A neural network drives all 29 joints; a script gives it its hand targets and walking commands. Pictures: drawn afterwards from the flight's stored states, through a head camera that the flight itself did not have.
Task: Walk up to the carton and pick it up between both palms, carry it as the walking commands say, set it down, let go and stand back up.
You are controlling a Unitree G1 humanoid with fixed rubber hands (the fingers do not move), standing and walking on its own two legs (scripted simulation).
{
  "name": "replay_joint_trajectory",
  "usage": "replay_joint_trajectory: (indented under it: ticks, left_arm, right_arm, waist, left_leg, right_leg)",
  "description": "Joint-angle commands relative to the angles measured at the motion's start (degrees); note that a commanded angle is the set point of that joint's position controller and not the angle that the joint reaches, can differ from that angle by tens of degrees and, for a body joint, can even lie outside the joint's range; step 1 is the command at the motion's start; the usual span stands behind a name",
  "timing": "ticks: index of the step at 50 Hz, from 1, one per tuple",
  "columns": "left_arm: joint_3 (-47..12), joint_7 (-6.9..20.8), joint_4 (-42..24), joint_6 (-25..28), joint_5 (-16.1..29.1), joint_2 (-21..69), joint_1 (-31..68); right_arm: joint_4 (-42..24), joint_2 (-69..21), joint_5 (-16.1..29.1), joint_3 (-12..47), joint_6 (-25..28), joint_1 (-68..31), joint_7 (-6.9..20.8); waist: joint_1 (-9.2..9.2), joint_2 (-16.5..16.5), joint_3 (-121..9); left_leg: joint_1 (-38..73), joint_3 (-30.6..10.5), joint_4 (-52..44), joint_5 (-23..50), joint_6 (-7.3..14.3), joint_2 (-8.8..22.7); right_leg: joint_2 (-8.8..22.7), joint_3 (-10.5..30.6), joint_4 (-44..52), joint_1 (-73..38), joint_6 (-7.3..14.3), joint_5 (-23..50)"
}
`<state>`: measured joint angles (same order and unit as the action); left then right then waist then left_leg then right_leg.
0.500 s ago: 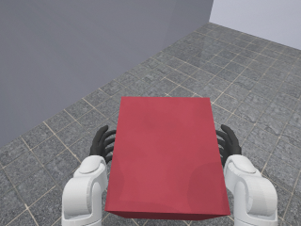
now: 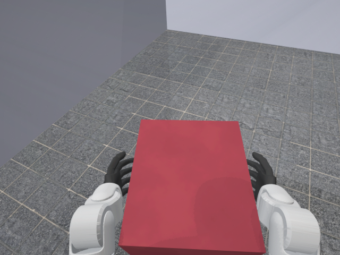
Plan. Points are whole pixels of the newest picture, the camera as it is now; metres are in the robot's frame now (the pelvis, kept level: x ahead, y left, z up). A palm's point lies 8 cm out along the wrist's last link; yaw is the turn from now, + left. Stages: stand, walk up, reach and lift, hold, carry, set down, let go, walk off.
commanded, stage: carry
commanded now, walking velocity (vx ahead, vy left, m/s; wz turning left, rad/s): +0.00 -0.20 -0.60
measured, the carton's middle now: (187, 196) +0.25 -0.01 +0.02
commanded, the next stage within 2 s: none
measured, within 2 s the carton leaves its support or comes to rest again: neither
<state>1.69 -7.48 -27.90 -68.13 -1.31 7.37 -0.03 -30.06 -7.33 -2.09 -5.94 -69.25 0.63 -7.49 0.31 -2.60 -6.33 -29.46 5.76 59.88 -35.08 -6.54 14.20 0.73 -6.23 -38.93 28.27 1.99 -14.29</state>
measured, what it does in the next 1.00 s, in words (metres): steps to the right, turning right: left foot, then right foot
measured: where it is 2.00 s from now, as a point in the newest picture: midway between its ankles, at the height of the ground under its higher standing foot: outside the picture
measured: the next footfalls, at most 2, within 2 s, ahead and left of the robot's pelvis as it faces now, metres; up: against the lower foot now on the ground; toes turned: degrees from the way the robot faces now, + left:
left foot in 0.20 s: +0.03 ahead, +0.04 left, +0.00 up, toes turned +3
right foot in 0.58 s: -0.04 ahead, -0.33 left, +0.00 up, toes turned -27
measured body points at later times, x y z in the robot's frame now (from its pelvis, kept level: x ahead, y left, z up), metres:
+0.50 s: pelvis -0.05 -0.12 +0.02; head -0.05 -0.10 +0.47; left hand +0.23 -0.05 +0.11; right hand +0.14 -0.34 +0.12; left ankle -0.01 +0.04 -0.71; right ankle -0.06 -0.30 -0.67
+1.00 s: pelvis -0.15 -0.24 +0.02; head -0.14 -0.21 +0.47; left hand +0.14 -0.24 +0.09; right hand -0.02 -0.50 +0.11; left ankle -0.08 -0.15 -0.71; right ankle -0.18 -0.34 -0.64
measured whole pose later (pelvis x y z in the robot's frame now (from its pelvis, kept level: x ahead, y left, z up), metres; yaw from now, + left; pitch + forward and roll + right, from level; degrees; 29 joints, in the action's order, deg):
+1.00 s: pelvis -0.15 -0.24 +0.02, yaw -34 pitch +3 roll -3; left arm 1.8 -7.3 -32.0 -68.9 -2.7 7.5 -2.2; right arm -29.8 -7.7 -1.5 -4.0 -65.1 4.0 -6.7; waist -1.6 1.9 -5.1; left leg -19.0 10.9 34.5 -17.5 0.1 9.1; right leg -3.4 -4.3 -61.5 35.0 -0.8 -20.6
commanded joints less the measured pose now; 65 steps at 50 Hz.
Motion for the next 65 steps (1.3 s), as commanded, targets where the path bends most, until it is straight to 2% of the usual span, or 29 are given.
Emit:
replay_joint_trajectory:
  ticks: [1,7,10,11,12,13,15,18,22,27,28,29,30,31,35,40,43,44,45,46,47,49,51,54,60,61,62,63,65]
  left_arm:
    - [-33.46,5.76,-8.10,1.37,14.24,44.75,19.98]
    - [-35.27,6.54,-9.02,2.63,13.81,44.91,17.91]
    - [-36.99,6.24,-9.51,2.02,13.96,42.90,19.33]
    - [-37.75,6.19,-9.81,1.59,14.24,42.80,20.68]
    - [-39.34,6.48,-12.05,1.08,14.64,42.66,22.64]
    - [-39.37,6.52,-13.01,1.13,14.53,42.32,25.63]
    - [-38.96,6.60,-8.75,0.42,14.39,43.33,23.37]
    - [-38.47,6.37,-8.20,0.49,14.23,43.14,21.42]
    - [-36.54,5.20,-7.44,-0.05,13.19,41.64,19.63]
    - [-35.68,5.53,-6.04,-0.76,13.67,41.75,17.95]
    - [-35.18,5.64,-5.00,-0.65,13.53,41.81,16.91]
    - [-34.24,5.74,-4.23,-0.45,13.01,41.59,15.76]
    - [-33.55,5.87,-4.09,-0.10,13.03,40.72,16.43]
    - [-34.22,6.12,-5.19,0.59,14.21,42.38,16.34]
    - [-34.96,7.73,-8.74,3.37,14.61,49.06,20.29]
    - [-36.24,7.79,-9.36,3.85,13.85,46.56,18.20]
    - [-37.90,7.22,-9.90,2.97,13.88,44.02,19.29]
    - [-38.69,7.03,-10.22,2.54,14.19,43.63,20.64]
    - [-39.96,7.27,-11.28,1.88,14.39,43.69,21.42]
    - [-41.06,7.35,-13.95,1.67,14.77,43.19,26.09]
    - [-40.30,7.21,-12.48,1.45,14.25,43.14,25.29]
    - [-39.97,7.05,-9.23,0.75,14.28,43.96,22.70]
    - [-39.50,6.52,-9.16,0.45,14.26,43.04,21.34]
    - [-37.89,5.44,-8.71,-0.19,13.55,41.60,20.35]
    - [-35.87,5.43,-5.90,-1.27,13.63,41.67,18.97]
    - [-35.31,5.51,-4.82,-1.12,13.42,41.86,18.11]
    - [-34.23,5.63,-3.82,-0.96,12.75,41.48,16.93]
    - [-33.74,5.83,-4.13,-0.58,12.76,40.79,17.62]
    - [-34.11,6.51,-5.74,0.94,13.73,44.08,18.33]
  right_arm:
    - [-7.81,-45.95,17.98,41.60,1.68,-24.99,6.34]
    - [-6.94,-44.92,16.31,40.28,3.31,-20.55,6.56]
    - [-5.07,-43.49,15.10,38.57,3.15,-17.30,6.77]
    - [-4.30,-43.03,14.56,37.56,3.17,-16.63,6.74]
    - [-2.23,-42.17,13.22,35.93,3.67,-14.42,6.55]
    - [-4.07,-42.29,13.91,36.78,3.75,-16.58,6.88]
    - [-4.71,-41.31,13.43,36.43,3.64,-18.20,6.85]
    - [-6.20,-41.18,14.39,36.67,3.46,-18.82,6.90]
    - [-6.43,-39.36,14.62,36.53,2.22,-18.36,6.87]
    - [-5.56,-39.96,14.37,36.38,1.59,-18.04,6.57]
    - [-5.17,-40.56,14.48,36.73,1.60,-17.67,6.56]
    - [-5.12,-40.57,14.66,37.32,1.56,-18.73,6.62]
    - [-6.62,-41.02,15.14,39.05,1.22,-19.58,6.70]
    - [-6.80,-42.37,16.29,40.73,1.38,-21.27,7.14]
    - [-8.50,-50.57,19.45,43.41,3.74,-25.93,8.28]
    - [-7.36,-47.21,17.12,41.76,4.59,-21.35,7.87]
    - [-5.57,-45.26,15.81,39.98,4.16,-18.14,7.83]
    - [-4.75,-45.09,15.31,39.13,4.05,-17.01,7.78]
    - [-2.94,-43.92,13.71,37.51,4.36,-14.91,7.48]
    - [-3.61,-43.59,13.70,37.31,4.65,-16.05,7.66]
    - [-5.04,-43.43,14.00,37.46,4.36,-17.41,7.81]
    - [-6.21,-42.55,14.11,37.27,4.00,-18.49,7.69]
    - [-6.68,-42.00,14.63,36.91,3.36,-17.89,7.41]
    - [-7.32,-40.08,14.97,36.66,2.21,-17.83,7.23]
    - [-5.95,-40.20,14.84,36.41,1.08,-18.74,6.80]
    - [-5.44,-40.89,14.97,36.84,1.06,-18.62,6.79]
    - [-5.03,-41.00,15.03,37.52,0.95,-19.42,6.83]
    - [-7.00,-41.44,15.46,39.38,0.67,-20.22,6.90]
    - [-6.96,-45.70,17.75,42.37,1.35,-24.36,7.67]
  waist:
    - [-0.71,12.85,-13.56]
    - [-1.44,11.26,-14.34]
    - [-0.10,10.23,-14.14]
    - [0.96,1.70,-12.42]
    - [1.47,-20.89,-8.65]
    - [-0.18,-13.08,-4.24]
    - [-0.89,-2.83,-2.54]
    - [-0.96,-7.30,-4.04]
    - [-0.08,-11.34,-6.28]
    - [-0.37,-13.85,-10.08]
    - [-0.98,-7.57,-12.53]
    - [-1.97,3.50,-12.21]
    - [-1.16,24.09,-12.58]
    - [-1.24,22.65,-14.45]
    - [-0.64,14.33,-14.88]
    - [-1.52,11.68,-14.56]
    - [-0.80,11.28,-14.27]
    - [0.44,7.41,-13.40]
    - [1.60,-12.77,-10.60]
    - [0.37,-18.78,-5.39]
    - [-0.61,-8.54,-3.83]
    - [-0.96,-3.16,-3.18]
    - [-0.96,-7.60,-4.31]
    - [-0.23,-11.23,-5.55]
    - [-0.19,-14.66,-9.50]
    - [-0.82,-7.58,-11.63]
    - [-1.60,4.72,-10.64]
    - [-0.75,24.90,-10.34]
    - [-0.83,20.89,-12.02]
  left_leg:
    - [-6.77,-1.51,11.01,2.87,1.56,-5.22]
    - [3.67,0.92,-7.83,6.19,3.78,-9.88]
    - [21.18,2.02,-29.18,11.20,6.29,-10.25]
    - [29.58,-5.51,-40.75,10.76,8.11,-2.95]
    - [24.76,-31.49,-44.87,15.41,16.41,20.63]
    - [19.99,-28.62,-44.86,24.28,18.39,24.28]
    - [15.47,-16.10,-44.04,25.96,14.06,16.89]
    - [19.39,0.88,-38.25,41.84,8.11,7.20]
    - [21.03,4.71,-34.76,52.99,8.45,8.14]
    - [19.57,7.82,-25.75,47.73,3.94,10.14]
    - [14.67,8.54,-18.37,40.03,1.98,7.49]
    - [3.09,7.92,-9.62,16.12,0.57,4.56]
    - [-13.23,9.14,1.52,-10.36,-2.39,-4.14]
    - [-12.22,0.28,7.98,-10.47,-0.95,-3.20]
    - [-5.01,-1.05,9.76,5.50,0.85,-5.39]
    - [2.55,0.36,-6.55,5.83,2.84,-9.21]
    - [18.20,2.11,-26.85,8.98,5.13,-10.89]
    - [27.85,0.43,-38.51,13.22,6.57,-7.42]
    - [28.48,-21.88,-45.56,10.25,13.54,12.60]
    - [21.74,-30.56,-45.85,24.15,19.15,26.48]
    - [18.16,-25.02,-44.73,28.06,18.08,22.71]
    - [17.64,-11.33,-42.41,31.27,12.50,14.86]
    - [20.59,1.09,-37.38,43.12,7.80,7.41]
    - [21.46,3.88,-34.75,55.45,8.04,8.22]
    - [18.19,7.53,-25.95,44.31,3.13,10.78]
    - [13.13,8.34,-18.70,35.29,1.23,7.76]
    - [1.87,8.01,-9.54,10.54,0.05,4.18]
    - [-12.20,8.80,0.48,-10.95,-2.43,-3.95]
    - [-9.35,-0.81,9.46,-6.56,0.06,-4.13]
  right_leg:
    - [11.65,14.85,11.86,-14.20,8.98,23.10]
    - [10.75,20.10,17.03,-9.95,9.73,10.01]
    - [6.07,17.47,17.99,-0.67,4.14,4.43]
    - [1.34,12.95,10.89,7.65,0.56,-0.66]
    - [-3.93,5.06,-12.61,17.75,-2.41,-15.16]
    - [1.14,6.60,-24.72,18.88,-3.02,-13.48]
    - [2.85,8.77,-33.49,14.96,-3.52,-8.08]
    - [2.48,4.01,-27.20,11.59,-5.13,-3.62]
    - [1.82,-2.58,-12.18,5.68,-5.63,-7.13]
    - [-1.12,-5.27,8.99,-6.58,-4.13,-0.61]
    - [-1.40,-1.69,13.84,-14.72,-2.86,3.83]
    - [5.03,6.58,17.69,-22.45,-0.53,15.70]
    - [19.09,27.29,14.72,-28.02,7.17,43.02]
    - [17.34,24.03,9.07,-26.83,10.23,49.72]
    - [10.14,13.16,10.68,-14.86,7.89,24.32]
    - [10.74,21.31,16.77,-12.49,9.79,12.73]
    - [6.66,19.58,19.79,-5.26,4.84,8.43]
    - [2.95,15.92,16.95,1.31,0.84,4.98]
    - [-3.77,7.74,-0.37,11.79,-3.82,-6.45]
    - [-0.73,4.46,-18.77,17.18,-3.57,-14.93]
    - [1.52,7.78,-27.20,14.68,-3.47,-12.60]
    - [2.92,9.22,-32.51,13.63,-3.61,-6.93]
    - [2.30,4.97,-26.67,10.83,-4.87,-4.85]
    - [1.44,-1.42,-16.32,6.54,-5.89,-8.66]
    - [-0.90,-5.26,8.75,-7.99,-4.00,-1.95]
    - [-1.30,-1.48,13.78,-15.63,-2.67,1.93]
    - [5.95,8.07,18.61,-21.68,-0.21,12.28]
    - [20.01,27.84,17.82,-23.90,7.08,34.67]
    - [15.64,19.55,11.61,-19.36,9.54,38.45]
